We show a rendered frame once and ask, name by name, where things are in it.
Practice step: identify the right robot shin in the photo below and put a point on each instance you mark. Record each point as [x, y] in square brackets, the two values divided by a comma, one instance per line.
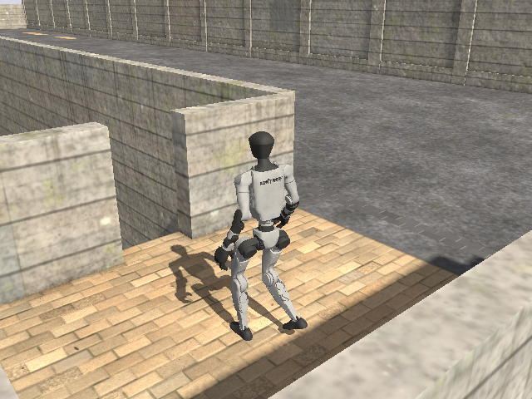
[281, 296]

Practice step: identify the robot right hand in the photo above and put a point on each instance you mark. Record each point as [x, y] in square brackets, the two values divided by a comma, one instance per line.
[283, 221]

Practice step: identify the robot right forearm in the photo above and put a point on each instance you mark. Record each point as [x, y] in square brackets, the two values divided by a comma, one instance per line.
[288, 210]

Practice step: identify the robot left hand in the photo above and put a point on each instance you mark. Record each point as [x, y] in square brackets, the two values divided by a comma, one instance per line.
[221, 256]

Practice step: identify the left robot thigh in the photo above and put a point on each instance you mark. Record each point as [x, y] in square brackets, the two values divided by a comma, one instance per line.
[244, 249]

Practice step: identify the robot left forearm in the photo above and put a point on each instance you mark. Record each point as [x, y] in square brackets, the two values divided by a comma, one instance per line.
[234, 232]

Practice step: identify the robot right upper arm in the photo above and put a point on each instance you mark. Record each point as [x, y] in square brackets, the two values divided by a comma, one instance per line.
[290, 184]

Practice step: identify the robot left upper arm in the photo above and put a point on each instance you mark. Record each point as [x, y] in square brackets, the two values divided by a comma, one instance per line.
[242, 182]

